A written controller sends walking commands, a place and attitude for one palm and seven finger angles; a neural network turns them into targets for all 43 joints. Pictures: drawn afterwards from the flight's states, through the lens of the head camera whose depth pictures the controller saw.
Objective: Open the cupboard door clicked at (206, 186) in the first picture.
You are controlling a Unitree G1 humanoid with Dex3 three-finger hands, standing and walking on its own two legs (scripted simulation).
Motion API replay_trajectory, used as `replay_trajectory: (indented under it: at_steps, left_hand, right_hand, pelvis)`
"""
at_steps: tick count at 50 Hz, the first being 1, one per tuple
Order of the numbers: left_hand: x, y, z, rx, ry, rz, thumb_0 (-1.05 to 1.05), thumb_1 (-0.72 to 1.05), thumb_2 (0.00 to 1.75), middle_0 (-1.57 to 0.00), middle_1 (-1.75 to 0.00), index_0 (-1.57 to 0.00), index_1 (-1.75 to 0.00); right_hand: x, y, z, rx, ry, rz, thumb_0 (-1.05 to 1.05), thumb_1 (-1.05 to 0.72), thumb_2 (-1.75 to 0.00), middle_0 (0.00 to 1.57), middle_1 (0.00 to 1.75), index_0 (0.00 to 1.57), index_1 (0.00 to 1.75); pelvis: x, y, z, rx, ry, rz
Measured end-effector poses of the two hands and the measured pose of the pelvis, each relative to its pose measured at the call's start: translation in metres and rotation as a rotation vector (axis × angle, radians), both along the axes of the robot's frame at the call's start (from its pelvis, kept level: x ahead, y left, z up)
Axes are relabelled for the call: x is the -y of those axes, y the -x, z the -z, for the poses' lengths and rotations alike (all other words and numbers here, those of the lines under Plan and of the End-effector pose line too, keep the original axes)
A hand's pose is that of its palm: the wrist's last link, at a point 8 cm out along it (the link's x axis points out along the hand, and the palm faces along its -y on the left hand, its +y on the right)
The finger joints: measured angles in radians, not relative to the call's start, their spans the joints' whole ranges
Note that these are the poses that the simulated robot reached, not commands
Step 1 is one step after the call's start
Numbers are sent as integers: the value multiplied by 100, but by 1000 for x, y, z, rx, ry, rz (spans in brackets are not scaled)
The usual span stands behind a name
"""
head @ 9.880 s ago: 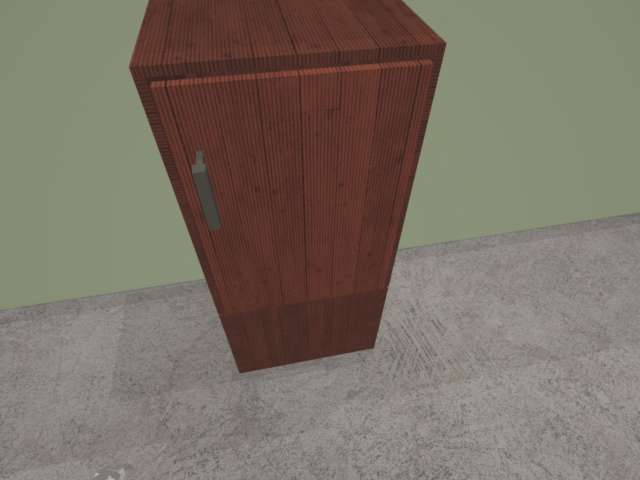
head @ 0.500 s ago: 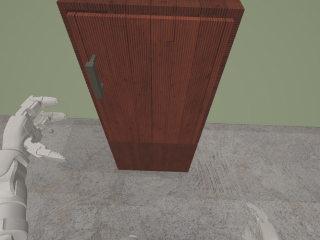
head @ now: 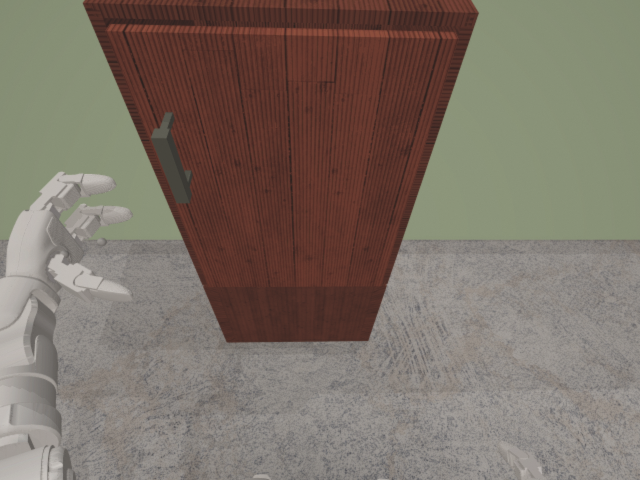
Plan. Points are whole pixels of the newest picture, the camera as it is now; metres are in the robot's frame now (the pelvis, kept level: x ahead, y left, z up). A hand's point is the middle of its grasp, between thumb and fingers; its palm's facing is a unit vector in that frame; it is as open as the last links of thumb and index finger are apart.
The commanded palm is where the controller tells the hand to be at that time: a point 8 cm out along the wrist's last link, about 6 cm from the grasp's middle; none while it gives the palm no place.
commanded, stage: move the hooked fingers beside the handle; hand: left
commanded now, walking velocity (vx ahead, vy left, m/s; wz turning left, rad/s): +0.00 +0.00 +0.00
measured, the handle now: (176, 159) +0.53 +0.24 +0.08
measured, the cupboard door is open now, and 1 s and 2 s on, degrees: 0 0 0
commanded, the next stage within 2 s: slide the fingers in behind the handle in 1.84 s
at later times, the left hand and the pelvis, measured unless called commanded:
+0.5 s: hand (114, 205) +0.42 +0.28 +0.09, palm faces +0.07 -1.00 -0.01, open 14.0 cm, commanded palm +0.40 +0.33 +0.09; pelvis -0.01 +0.00 -0.01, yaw -1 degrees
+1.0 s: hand (122, 176) +0.47 +0.29 +0.09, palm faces +0.05 -1.00 -0.01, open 14.0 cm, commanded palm +0.45 +0.34 +0.08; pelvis +0.00 +0.01 -0.02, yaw -2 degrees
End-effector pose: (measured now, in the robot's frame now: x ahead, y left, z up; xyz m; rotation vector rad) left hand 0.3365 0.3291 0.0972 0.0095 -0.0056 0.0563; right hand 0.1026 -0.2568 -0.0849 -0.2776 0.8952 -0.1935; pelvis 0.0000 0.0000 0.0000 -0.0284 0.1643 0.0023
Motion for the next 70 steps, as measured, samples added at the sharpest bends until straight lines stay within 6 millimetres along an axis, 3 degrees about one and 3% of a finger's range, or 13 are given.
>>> replay_trajectory:
  at_steps: [12,33,44,53,57,62,70]
  left_hand:
    - [-2,-25,1,-11,3,-20,-1,-50,30,-30,-120,-30,-120]
    - [-10,-80,4,-22,7,-5,-1,-50,30,-30,-120,-30,-120]
    - [-13,-110,5,-21,8,1,-1,-50,30,-30,-120,-30,-120]
    - [-19,-111,10,-29,14,6,-1,-50,30,-30,-120,-30,-120]
    - [-26,-105,17,-44,22,-9,-1,-50,30,-30,-120,-30,-120]
    - [-31,-98,12,13,2,-19,-1,-50,30,-30,-120,-30,-120]
    - [-26,-93,15,-35,25,22,-1,-50,30,-30,-120,-30,-120]
  right_hand:
    - [0,10,5,-40,0,6,1,-91,-89,21,30,21,30]
    - [18,86,18,-284,55,112,1,-91,-89,21,30,21,30]
    - [14,107,18,-373,63,157,0,-91,-89,21,30,21,30]
    - [4,103,18,-391,35,168,0,-91,-89,21,30,21,30]
    - [1,93,17,-376,34,157,0,-91,-89,21,30,21,30]
    - [-1,78,17,-352,37,135,0,-91,-89,21,30,21,30]
    - [-1,57,16,-299,48,98,0,-91,-89,21,30,21,30]
  pelvis:
    - [0,5,4,-21,1,1]
    - [1,12,14,-101,12,13]
    - [-3,7,18,-145,20,24]
    - [-9,-2,16,-153,22,37]
    - [-10,-4,16,-150,25,34]
    - [-12,-6,15,-145,30,30]
    - [-14,-3,16,-132,35,11]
